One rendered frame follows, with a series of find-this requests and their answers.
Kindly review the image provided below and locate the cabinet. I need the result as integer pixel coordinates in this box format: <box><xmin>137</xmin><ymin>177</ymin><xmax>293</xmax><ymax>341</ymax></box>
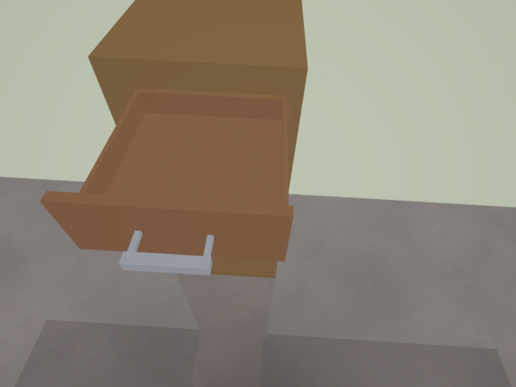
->
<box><xmin>88</xmin><ymin>0</ymin><xmax>308</xmax><ymax>278</ymax></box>

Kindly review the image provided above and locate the handle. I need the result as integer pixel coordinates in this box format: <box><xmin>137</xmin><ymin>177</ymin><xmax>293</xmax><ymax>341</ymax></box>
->
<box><xmin>119</xmin><ymin>231</ymin><xmax>214</xmax><ymax>276</ymax></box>

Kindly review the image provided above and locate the drawer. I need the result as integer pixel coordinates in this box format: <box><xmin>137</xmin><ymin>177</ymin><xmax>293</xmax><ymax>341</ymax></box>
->
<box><xmin>40</xmin><ymin>89</ymin><xmax>293</xmax><ymax>261</ymax></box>

